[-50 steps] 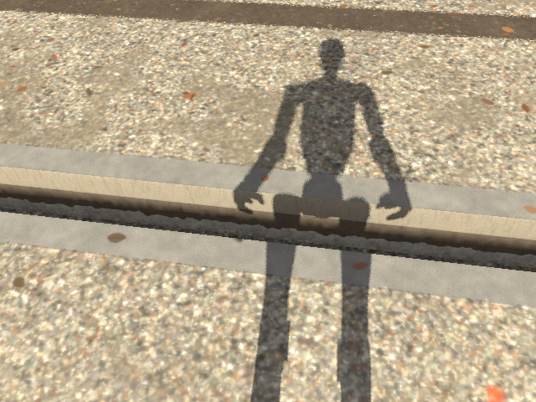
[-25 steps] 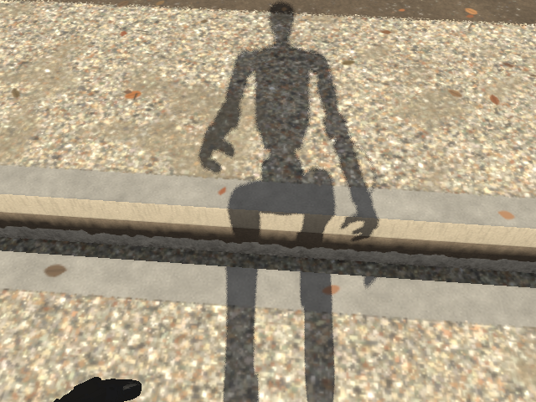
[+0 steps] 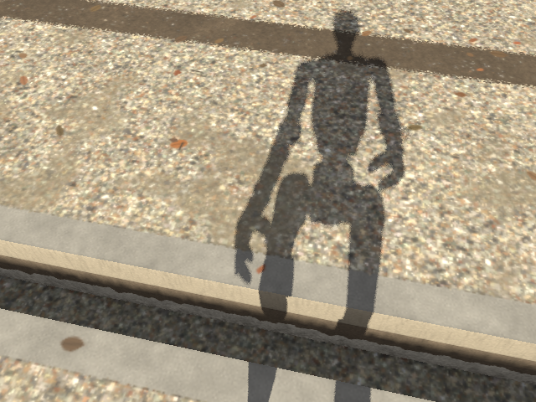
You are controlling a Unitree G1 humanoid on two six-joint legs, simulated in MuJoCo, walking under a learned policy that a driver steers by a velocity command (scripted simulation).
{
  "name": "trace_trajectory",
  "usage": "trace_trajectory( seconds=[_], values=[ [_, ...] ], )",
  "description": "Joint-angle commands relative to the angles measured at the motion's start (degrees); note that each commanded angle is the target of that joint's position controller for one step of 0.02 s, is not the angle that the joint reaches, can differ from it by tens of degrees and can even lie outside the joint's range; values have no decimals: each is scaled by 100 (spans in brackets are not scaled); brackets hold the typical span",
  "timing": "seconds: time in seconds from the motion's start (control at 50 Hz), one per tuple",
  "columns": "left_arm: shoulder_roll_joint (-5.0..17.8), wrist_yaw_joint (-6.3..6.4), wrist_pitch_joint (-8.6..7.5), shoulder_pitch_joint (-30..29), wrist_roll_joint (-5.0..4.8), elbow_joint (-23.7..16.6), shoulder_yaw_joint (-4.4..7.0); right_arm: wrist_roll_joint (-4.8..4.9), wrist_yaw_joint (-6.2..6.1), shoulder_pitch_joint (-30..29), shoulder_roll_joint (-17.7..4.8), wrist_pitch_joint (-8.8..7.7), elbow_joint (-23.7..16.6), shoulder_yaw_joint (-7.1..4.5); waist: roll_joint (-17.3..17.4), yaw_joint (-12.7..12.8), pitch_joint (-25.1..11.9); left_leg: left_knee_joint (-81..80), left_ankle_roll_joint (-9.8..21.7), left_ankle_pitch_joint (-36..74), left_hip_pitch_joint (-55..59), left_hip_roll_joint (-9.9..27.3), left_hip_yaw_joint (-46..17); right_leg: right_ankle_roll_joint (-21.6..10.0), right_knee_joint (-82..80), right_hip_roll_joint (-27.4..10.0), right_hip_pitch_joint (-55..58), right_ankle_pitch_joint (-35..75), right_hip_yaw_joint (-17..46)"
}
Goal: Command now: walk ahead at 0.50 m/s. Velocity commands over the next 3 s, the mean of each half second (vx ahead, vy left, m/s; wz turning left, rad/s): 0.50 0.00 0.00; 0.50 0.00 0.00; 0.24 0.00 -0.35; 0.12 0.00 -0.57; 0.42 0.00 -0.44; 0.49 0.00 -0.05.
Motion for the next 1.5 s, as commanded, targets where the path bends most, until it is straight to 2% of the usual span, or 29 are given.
trace_trajectory(
  seconds=[0.02,0.06,0.08,0.1,0.12,0.16,0.2,0.44,0.54,0.56,0.58,0.6,0.64,0.7,0.8,0.82,0.86,0.94,1.02,1.04,1.14,1.16,1.18,1.2,1.24,1.28,1.34,1.38,1.5],
  values=[
    [983,77,-1,80,59,-142,189,30,-37,41,-563,-141,-304,-175,-539,-364,-7,-387,253,-586,609,-345,120,-611,685,-1772,120,5117,602],
    [1051,73,30,-60,2,-141,203,-60,-147,1763,-885,-214,260,-344,-425,-1080,-938,-912,552,-595,2737,-423,12,-398,2710,-1436,-471,4980,263],
    [691,21,2,45,-127,-367,100,-209,-227,2728,-1441,-225,436,-503,288,-1310,-1710,-1042,969,-1554,4371,1064,-1751,-220,4690,-1025,-1980,2834,-15],
    [365,-32,-8,563,-179,-389,67,-126,-202,2708,-1694,-174,475,-574,1180,-933,-2091,-1681,1581,-1726,5328,2173,-4294,-81,6223,-3,-3859,-1319,265],
    [897,2,13,28,-69,-382,210,77,-160,2300,-1323,-141,497,-534,401,-932,-1356,-1803,1416,-2073,4833,1847,-3874,-193,6494,-342,-4469,-969,851],
    [787,-67,-60,-465,-102,-509,214,83,-131,1507,-782,-204,398,-396,95,-568,-351,-2167,1095,-840,3338,1387,-2456,-188,5930,-758,-4226,-36,796],
    [628,-140,100,-334,67,-444,203,104,-157,1396,-501,-269,509,-299,194,-244,-227,-2406,847,-306,2572,994,-1739,-36,5407,-971,-3618,164,715],
    [427,-257,343,-2136,67,-985,71,90,-149,2188,-780,-361,1079,-320,278,-434,24,-2502,516,2321,2414,442,-314,230,3179,-675,-3077,1846,-40],
    [720,-87,254,-992,67,-698,200,17,-320,1938,-878,-226,1144,-324,355,66,-66,-991,625,3823,3428,791,-450,-192,2199,-315,-2145,10,25],
    [810,-68,157,-152,104,-426,238,30,-331,1798,-883,-147,1099,-332,80,420,-395,143,529,3401,3287,646,-299,-325,1365,-393,-1353,520,180],
    [1338,7,43,559,172,-322,355,33,-350,1995,-591,-126,904,-259,-910,443,-1084,1914,382,1110,2309,241,-19,-571,1001,-1743,-94,803,1806],
    [1620,-34,60,524,81,-332,402,137,-232,2937,-7,-149,1032,-187,-1918,-118,-1215,3469,162,-2983,222,-906,-148,-1568,721,-2784,1082,1564,4134],
    [992,-171,85,-522,-17,-594,310,80,-179,2143,-958,-169,1106,-455,-427,-279,-152,3715,250,-2182,-210,-264,-880,-1665,339,-2396,-445,1241,3073],
    [610,-178,-52,-720,-29,-534,179,15,-93,1696,-641,-3,1047,-457,-326,-499,180,2840,8,-1494,224,112,-951,-1202,-255,-1852,-1246,1281,2001],
    [957,31,-102,-2,-51,-184,268,-147,37,967,-382,170,824,-398,-369,-362,75,2289,-314,-777,-291,125,-284,-920,-195,-1512,-763,3663,933],
    [1113,48,-154,326,127,-95,331,-158,73,877,-494,166,891,-452,-413,-192,-184,2725,-210,-260,-557,71,-186,-978,105,-1550,-321,3279,880],
    [1029,38,-173,696,123,4,326,-102,42,362,-660,200,824,-512,-556,-11,-103,3028,-234,-308,-1434,88,-176,-918,235,-1585,105,2628,1197],
    [1090,-46,-481,977,217,310,349,-29,-190,-1217,-832,-25,182,-565,-905,248,1101,2173,-365,-951,-3637,139,-636,-822,-482,-1798,1059,1041,1635],
    [586,-41,-253,131,-36,75,146,-120,102,-1260,-205,45,-184,-284,-30,-222,1000,256,-330,1328,-520,5,69,-650,-988,-1420,-1366,2572,768],
    [773,-24,-239,-48,-193,60,123,6,155,-1297,-82,49,-190,-263,-104,-245,802,222,-143,1607,351,-146,287,-562,-1209,-1524,-1653,3330,715],
    [1338,95,-12,-146,-88,162,179,-150,-153,989,-828,-147,497,-398,-860,-1022,-541,-822,474,975,2626,-676,162,21,1849,-1252,-235,6499,458],
    [1131,61,37,130,-189,198,121,-207,-279,1938,-1219,-144,659,-504,-1100,-1355,-962,-668,590,1757,4070,184,-320,104,3317,-1001,-1086,5196,536],
    [-98,41,165,1679,-300,114,-176,-181,-301,2208,-1798,-160,722,-636,696,-557,-2302,92,1740,4984,6891,2481,-2583,261,5926,-245,-3532,-1418,345],
    [667,177,293,943,-209,20,-9,181,-270,2376,-1550,-62,674,-601,-5,-905,-3484,-151,1681,5508,6508,2409,-3236,183,6561,-41,-3479,-1597,834],
    [851,90,363,-102,-51,-404,88,33,-338,1157,-881,-64,338,-375,143,-632,-2143,-1213,1253,2809,4615,1833,-2110,160,6062,-639,-3537,-760,882],
    [892,73,587,-854,104,-563,234,60,-416,1327,-518,-202,575,-261,513,-601,-1054,-1909,922,1798,2953,1513,-1494,148,6537,-764,-3280,-388,765],
    [623,205,988,-1126,79,-941,231,113,-308,1328,-707,-344,565,-358,186,-151,-701,-2565,911,20,2246,1568,-1189,89,7086,-732,-3926,-395,682],
    [362,119,969,-1108,49,-1215,155,-93,-349,821,-448,-99,323,-249,224,268,-483,-2476,820,-533,1426,1200,-555,214,5571,-923,-3641,73,744],
    [705,-39,882,-1526,170,-1545,212,-27,-295,1010,-890,-229,27,-357,308,-90,-534,-2244,1004,262,1471,1491,133,133,4649,-1088,-3529,1089,415]
  ],
)
Next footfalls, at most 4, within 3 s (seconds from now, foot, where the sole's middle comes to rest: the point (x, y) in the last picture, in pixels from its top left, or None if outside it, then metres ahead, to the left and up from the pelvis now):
0.06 left None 0.21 0.10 -0.77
0.56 right None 0.40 -0.06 -0.77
1.16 left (261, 246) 0.89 0.11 -0.77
1.70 right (340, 259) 0.86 -0.12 -0.77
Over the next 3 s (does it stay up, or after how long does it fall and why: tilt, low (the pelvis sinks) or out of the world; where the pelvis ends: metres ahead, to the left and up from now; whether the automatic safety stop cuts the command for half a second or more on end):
stays up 1.25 -0.29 0.01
